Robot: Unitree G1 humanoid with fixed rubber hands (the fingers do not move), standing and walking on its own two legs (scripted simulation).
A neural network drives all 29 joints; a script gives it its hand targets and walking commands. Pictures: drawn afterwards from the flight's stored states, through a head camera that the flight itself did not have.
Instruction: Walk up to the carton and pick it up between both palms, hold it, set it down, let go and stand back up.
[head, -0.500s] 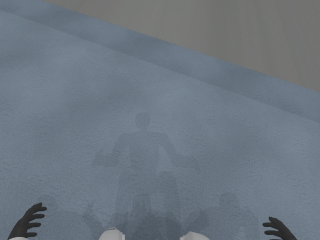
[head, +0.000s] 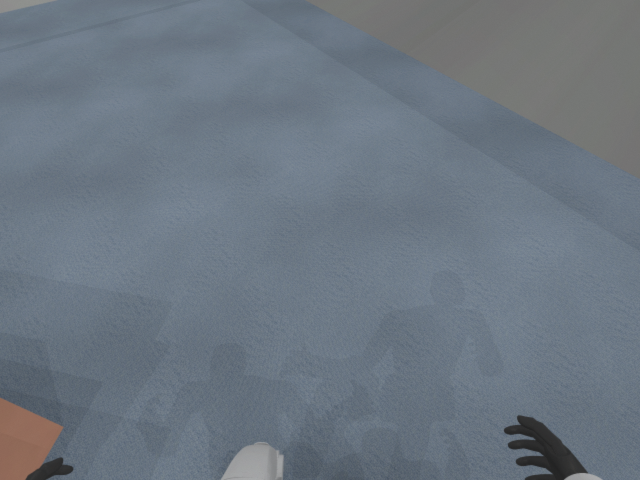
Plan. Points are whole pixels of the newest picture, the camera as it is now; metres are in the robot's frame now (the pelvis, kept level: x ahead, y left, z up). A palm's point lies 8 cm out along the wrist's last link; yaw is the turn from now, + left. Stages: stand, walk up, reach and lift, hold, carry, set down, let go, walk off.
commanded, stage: walk up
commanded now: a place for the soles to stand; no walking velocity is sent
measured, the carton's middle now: out of the picture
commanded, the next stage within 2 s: none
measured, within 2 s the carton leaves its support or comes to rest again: neither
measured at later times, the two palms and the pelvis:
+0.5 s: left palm out of the picture -0.13 +0.43 -0.06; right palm (430, 432) +0.20 -0.13 -0.07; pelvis -0.06 +0.09 -0.01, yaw +28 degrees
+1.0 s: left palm out of the picture -0.30 +0.51 -0.08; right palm (244, 420) +0.21 +0.11 -0.06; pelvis -0.11 +0.22 -0.02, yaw +51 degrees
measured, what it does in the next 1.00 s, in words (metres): steps to the left, turning left: left foot, then right foot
